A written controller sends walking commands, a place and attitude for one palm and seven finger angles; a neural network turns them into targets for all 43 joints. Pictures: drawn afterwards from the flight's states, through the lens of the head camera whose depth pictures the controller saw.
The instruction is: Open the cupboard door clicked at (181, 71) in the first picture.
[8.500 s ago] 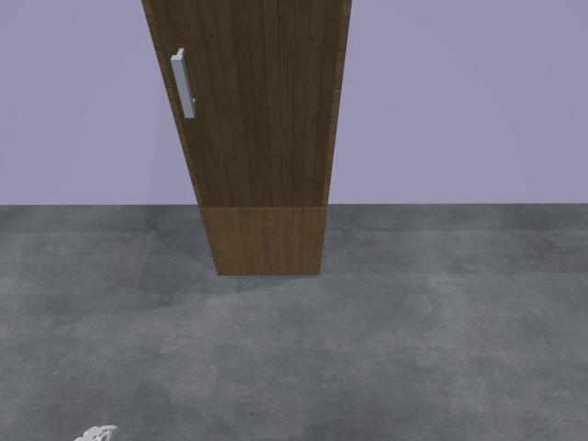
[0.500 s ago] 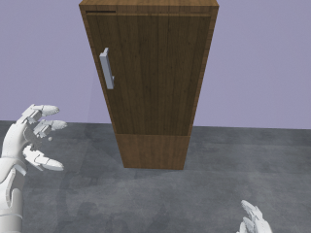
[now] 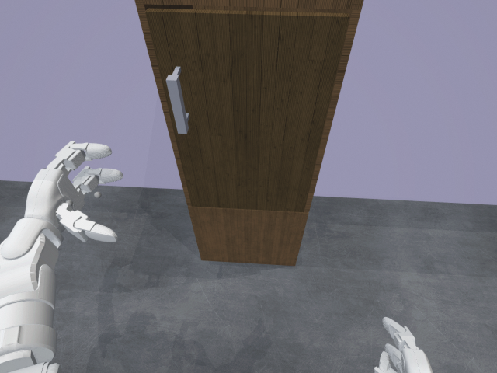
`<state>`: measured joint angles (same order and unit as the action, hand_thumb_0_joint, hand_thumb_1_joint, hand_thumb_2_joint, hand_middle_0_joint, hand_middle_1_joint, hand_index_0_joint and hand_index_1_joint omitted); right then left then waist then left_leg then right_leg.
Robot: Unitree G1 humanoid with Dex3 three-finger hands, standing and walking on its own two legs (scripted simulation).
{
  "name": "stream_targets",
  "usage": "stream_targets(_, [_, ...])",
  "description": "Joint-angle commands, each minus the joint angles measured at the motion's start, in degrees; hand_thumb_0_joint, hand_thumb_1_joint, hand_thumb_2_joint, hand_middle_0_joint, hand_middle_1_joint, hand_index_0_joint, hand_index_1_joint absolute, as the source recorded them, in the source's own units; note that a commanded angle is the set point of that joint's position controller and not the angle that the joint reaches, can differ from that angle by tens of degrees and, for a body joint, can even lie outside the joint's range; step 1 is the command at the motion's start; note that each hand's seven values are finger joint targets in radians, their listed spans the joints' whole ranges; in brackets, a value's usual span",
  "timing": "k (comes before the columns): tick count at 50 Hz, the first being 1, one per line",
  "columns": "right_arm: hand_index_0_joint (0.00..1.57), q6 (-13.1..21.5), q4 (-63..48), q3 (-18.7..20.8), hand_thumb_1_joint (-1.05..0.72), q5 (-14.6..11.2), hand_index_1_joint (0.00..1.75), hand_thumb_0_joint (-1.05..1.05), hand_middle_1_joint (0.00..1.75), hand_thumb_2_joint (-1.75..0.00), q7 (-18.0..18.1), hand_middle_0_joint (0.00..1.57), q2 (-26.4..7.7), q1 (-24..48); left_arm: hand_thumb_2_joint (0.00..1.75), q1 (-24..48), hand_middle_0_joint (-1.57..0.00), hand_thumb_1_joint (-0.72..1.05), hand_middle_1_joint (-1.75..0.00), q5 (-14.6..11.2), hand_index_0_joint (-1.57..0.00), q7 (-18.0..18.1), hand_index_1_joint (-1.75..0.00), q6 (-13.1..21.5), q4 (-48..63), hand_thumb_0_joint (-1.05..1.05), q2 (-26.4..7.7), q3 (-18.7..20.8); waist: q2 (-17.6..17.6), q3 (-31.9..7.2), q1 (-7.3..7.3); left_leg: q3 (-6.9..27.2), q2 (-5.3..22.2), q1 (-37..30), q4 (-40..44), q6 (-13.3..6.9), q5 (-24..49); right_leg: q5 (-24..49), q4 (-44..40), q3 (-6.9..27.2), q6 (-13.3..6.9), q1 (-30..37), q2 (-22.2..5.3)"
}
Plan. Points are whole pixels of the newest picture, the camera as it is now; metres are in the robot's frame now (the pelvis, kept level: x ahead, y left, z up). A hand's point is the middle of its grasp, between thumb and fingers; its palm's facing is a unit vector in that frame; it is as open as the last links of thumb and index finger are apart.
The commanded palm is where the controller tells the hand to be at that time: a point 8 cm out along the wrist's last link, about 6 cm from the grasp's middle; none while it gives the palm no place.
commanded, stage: move the hooked fingers beside the handle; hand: left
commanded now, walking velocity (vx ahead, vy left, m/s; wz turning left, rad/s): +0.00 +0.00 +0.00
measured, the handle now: (180, 100) +0.62 +0.21 +0.10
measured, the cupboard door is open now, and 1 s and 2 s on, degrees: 0 0 0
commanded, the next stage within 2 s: none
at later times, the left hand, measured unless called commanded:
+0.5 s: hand (118, 156) +0.42 +0.26 +0.12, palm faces +0.01 -1.00 +0.02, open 14.0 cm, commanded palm +0.41 +0.31 +0.12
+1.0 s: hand (134, 128) +0.51 +0.27 +0.11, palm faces +0.01 -1.00 +0.01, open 14.0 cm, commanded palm +0.50 +0.31 +0.11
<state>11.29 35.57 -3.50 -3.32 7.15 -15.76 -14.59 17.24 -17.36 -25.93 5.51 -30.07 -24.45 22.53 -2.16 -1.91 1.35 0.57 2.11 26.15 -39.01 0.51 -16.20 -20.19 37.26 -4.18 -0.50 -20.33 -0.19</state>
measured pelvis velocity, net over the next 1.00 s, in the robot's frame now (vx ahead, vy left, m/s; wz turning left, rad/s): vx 0.01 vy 0.02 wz -0.05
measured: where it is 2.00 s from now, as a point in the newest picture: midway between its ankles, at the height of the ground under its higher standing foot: outside the picture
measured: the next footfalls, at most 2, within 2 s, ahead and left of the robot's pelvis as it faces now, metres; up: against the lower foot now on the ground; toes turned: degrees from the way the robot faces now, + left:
none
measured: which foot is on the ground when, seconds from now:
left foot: down 0.00-1.00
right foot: down 0.00-1.00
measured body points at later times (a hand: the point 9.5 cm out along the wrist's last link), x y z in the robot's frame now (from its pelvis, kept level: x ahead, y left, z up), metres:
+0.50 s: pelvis +0.01 +0.01 -0.01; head +0.06 +0.02 +0.44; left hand +0.42 +0.32 +0.12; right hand +0.09 -0.26 -0.11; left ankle +0.04 +0.12 -0.72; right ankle -0.01 -0.11 -0.72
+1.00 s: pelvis +0.01 +0.02 -0.02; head +0.11 +0.03 +0.42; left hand +0.50 +0.32 +0.12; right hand +0.01 -0.26 -0.12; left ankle +0.04 +0.12 -0.72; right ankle -0.01 -0.11 -0.72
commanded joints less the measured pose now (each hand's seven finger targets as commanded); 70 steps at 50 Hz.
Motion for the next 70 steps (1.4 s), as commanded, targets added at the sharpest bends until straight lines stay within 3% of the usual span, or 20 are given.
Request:
stream_targets(1, [0.2,2.3,-7.8,3.4,-0.9,0.0,0.3,0.0,0.3,-0.9,0.1,0.2,-7.8,1.1,0.3,21.8,-0.3,-0.5,-1.2,-0.7,-0.3,0.9,-1.2,4.1,8.6,0.0,-17.8,5.4,-1.4,-15.4,-1.28,0.8,-2.3,-11.1,4.4,-2.1,7.4,12.3,-5.6,2.4,-0.4,-1.1,1.5])
stream_targets(5, [0.2,0.9,-8.2,3.4,-0.9,0.1,0.3,0.0,0.3,-0.9,-0.7,0.2,-8.1,0.1,0.3,20.9,-0.3,-0.5,-1.2,-0.5,-0.3,1.3,-1.2,4.4,5.0,0.0,-18.2,6.1,-0.5,-15.1,-0.78,0.3,-2.4,-9.2,3.9,-2.1,9.1,15.1,-4.6,2.3,-0.4,-0.2,1.7])
stream_targets(8, [0.2,-0.1,-8.1,3.7,-0.9,0.0,0.3,0.0,0.3,-0.9,-0.9,0.2,-8.4,-0.8,0.3,26.2,-0.3,-0.5,-1.2,0.4,-0.3,1.5,-1.2,4.6,2.8,0.0,-18.2,5.1,-1.5,-14.2,-2.14,0.2,-2.2,-8.9,3.7,-2.1,8.4,14.4,-4.3,2.2,-0.3,-2.5,1.7])
stream_targets(11, [0.2,-0.9,-7.6,4.2,-0.9,0.2,0.3,0.0,0.3,-0.9,-0.9,0.2,-8.9,-2.4,0.3,29.7,-0.3,-0.5,-1.2,0.9,-0.3,1.6,-1.2,5.8,1.3,0.0,-21.0,6.7,-1.4,-16.6,-2.58,0.1,-2.1,-9.1,2.8,-2.3,9.4,15.1,-3.7,2.6,-0.3,-2.4,1.9])
stream_targets(19, [0.2,-2.8,-6.1,4.8,-0.9,0.5,0.3,0.0,0.3,-0.9,-1.2,0.2,-9.4,-5.6,0.3,37.0,-0.3,-0.5,-1.2,2.1,-0.3,0.6,-1.2,8.9,-3.4,0.0,-20.7,4.8,-3.8,-20.5,-3.79,1.0,-1.7,-11.6,1.4,-2.1,12.3,16.6,-2.2,1.9,-0.7,-5.0,2.3])
stream_targets(24, [0.2,-4.6,-5.2,4.8,-0.9,0.4,0.3,0.0,0.3,-0.9,-1.4,0.2,-10.1,-7.3,0.3,41.1,-0.3,-0.5,-1.2,3.1,-0.3,0.8,-1.2,8.1,-12.4,0.0,-22.6,4.8,-2.0,-16.6,-4.81,0.7,-1.6,-6.8,1.2,-2.3,9.0,13.9,-2.2,2.0,-0.4,-7.3,2.3])
stream_targets(27, [0.2,-5.1,-5.0,4.9,-0.9,0.7,0.3,0.0,0.3,-0.9,-1.6,0.2,-10.0,-8.2,0.3,46.8,-0.3,-0.5,-1.2,4.2,-0.3,1.7,-1.2,10.0,-11.6,0.0,-23.1,4.1,-5.2,-20.1,-5.59,1.0,-1.5,-9.5,0.3,-2.2,10.5,14.1,-1.5,2.1,-0.5,-8.7,2.5])
stream_targets(30, [0.2,-6.1,-3.9,4.9,-0.9,1.1,0.3,0.0,0.3,-0.9,-1.5,0.2,-10.5,-9.7,0.3,48.9,-0.3,-0.5,-1.2,4.5,-0.3,2.2,-1.2,11.7,-16.0,0.0,-26.3,6.6,-1.4,-20.9,-5.91,1.3,-1.2,-7.6,-0.5,-2.4,10.9,14.6,-0.8,2.1,-0.5,-8.1,2.8])
stream_targets(35, [0.2,-7.5,-3.7,5.1,-0.9,1.3,0.3,0.0,0.3,-0.9,-1.9,0.2,-10.6,-11.3,0.3,52.5,-0.3,-0.5,-1.2,6.3,-0.3,1.7,-1.2,12.8,-19.8,0.0,-27.9,6.2,-4.4,-22.7,-6.63,1.0,-1.1,-7.6,-2.0,-2.4,13.1,16.3,0.4,2.3,-0.4,-9.7,2.9])
stream_targets(38, [0.2,-8.4,-3.3,5.0,-0.9,1.4,0.3,0.0,0.3,-0.9,-1.9,0.2,-10.9,-12.4,0.3,54.1,-0.3,-0.5,-1.2,6.7,-0.3,1.4,-1.2,12.4,-24.0,0.0,-29.1,6.5,-2.5,-22.1,-7.6,0.9,-0.8,-5.6,-2.5,-2.5,12.3,16.1,0.4,2.4,0.0,-10.5,2.9])
stream_targets(43, [0.2,-9.7,-2.9,5.0,-0.9,1.6,0.3,0.0,0.3,-0.9,-2.0,0.2,-11.2,-14.0,0.3,58.7,-0.3,-0.5,-1.2,8.0,-0.3,1.2,-1.2,12.9,-25.7,0.0,-30.9,6.1,-5.5,-23.7,-8.86,1.1,-0.7,-6.0,-3.5,-2.5,12.6,15.5,0.9,2.5,0.1,-12.9,3.1])
stream_targets(45, [0.2,-10.3,-2.6,5.0,-0.9,1.7,0.3,0.0,0.3,-0.9,-1.9,0.2,-11.6,-15.0,0.3,58.4,-0.3,-0.5,-1.2,8.0,-0.3,1.2,-1.2,13.0,-28.3,0.0,-33.5,8.1,-3.1,-23.5,-9.09,1.1,-0.6,-4.3,-4.1,-2.8,12.8,15.9,1.1,2.6,0.0,-12.6,3.4])
stream_targets(52, [0.2,-11.6,-2.0,5.1,-0.9,2.2,0.3,0.0,0.3,-0.9,-2.1,0.2,-11.6,-17.4,0.3,64.1,-0.3,-0.5,-1.2,9.4,-0.3,1.2,-1.2,13.1,-28.2,0.0,-34.3,6.9,-8.5,-27.8,-10.29,1.9,0.0,-7.7,-5.3,-2.4,16.3,16.4,1.8,2.2,0.1,-15.7,3.5])
stream_targets(55, [0.2,-12.3,-1.6,4.8,-0.9,2.4,0.3,0.0,0.3,-0.9,-2.1,0.2,-12.1,-18.7,0.3,64.5,-0.3,-0.5,-1.2,10.0,-0.3,1.4,-1.2,11.9,-32.7,0.0,-36.2,7.8,-4.7,-24.7,-11.21,1.9,0.0,-4.1,-5.7,-2.8,15.3,16.1,1.7,2.1,0.3,-15.9,3.7])
stream_targets(57, [0.2,-12.6,-1.9,4.7,-0.9,2.3,0.3,0.0,0.3,-0.9,-2.1,0.2,-12.0,-18.8,0.3,66.7,-0.3,-0.5,-1.2,11.3,-0.3,1.8,-1.2,11.4,-32.3,0.0,-36.8,6.8,-8.1,-25.3,-11.73,1.7,0.1,-4.4,-5.8,-2.7,14.9,15.6,1.6,2.3,0.4,-17.2,3.5])
stream_targets(61, [0.2,-13.2,-1.7,4.7,-0.9,2.8,0.3,0.0,0.3,-0.9,-2.3,0.2,-12.4,-20.8,0.3,69.6,-0.3,-0.5,-1.2,12.2,-0.3,2.9,-1.2,12.0,-32.5,0.0,-40.1,8.8,-7.8,-27.9,-12.41,2.5,0.6,-5.7,-6.9,-2.5,17.6,16.3,2.2,2.0,0.4,-18.0,3.9])
stream_targets(63, [0.2,-13.3,-1.3,4.5,-0.9,2.9,0.3,0.0,0.3,-0.9,-2.4,0.2,-12.1,-21.1,0.3,71.5,-0.3,-0.5,-1.2,12.8,-0.3,2.7,-1.2,11.5,-34.2,0.0,-37.6,6.2,-9.8,-26.6,-13.65,2.3,0.6,-5.8,-7.3,-2.4,16.7,15.2,2.0,1.9,0.5,-20.3,3.8])
stream_targets(65, [0.2,-13.6,-1.4,4.2,-0.9,3.2,0.3,0.0,0.3,-0.9,-2.2,0.2,-12.7,-22.1,0.3,71.7,-0.3,-0.5,-1.2,13.3,-0.3,2.9,-1.2,11.4,-35.4,0.0,-42.3,9.3,-8.6,-27.2,-13.33,2.6,0.7,-4.6,-7.6,-2.6,17.6,15.6,2.4,2.0,0.4,-19.4,4.0])
stream_targets(67, [0.2,-13.8,-1.5,3.9,-0.9,3.3,0.3,0.0,0.3,-0.9,-2.4,0.2,-12.5,-22.5,0.3,73.3,-0.3,-0.5,-1.2,14.2,-0.3,2.8,-1.2,10.9,-36.2,0.0,-42.2,8.0,-10.6,-27.9,-13.91,2.3,0.7,-4.1,-8.3,-2.6,18.1,16.7,2.6,2.2,0.6,-19.7,3.9])
stream_targets(70, [0.2,-14.4,-2.2,4.0,-0.9,3.6,0.3,0.0,0.3,-0.9,-2.6,0.2,-12.4,-23.4,0.3,69.2,-0.3,-0.5,-1.2,14.2,-0.3,2.5,-1.2,10.9,-35.9,0.0,-42.9,9.3,-10.3,-30.3,-12.67,2.4,0.9,-5.4,-8.6,-2.5,21.7,18.8,3.4,1.7,0.3,-18.6,4.2])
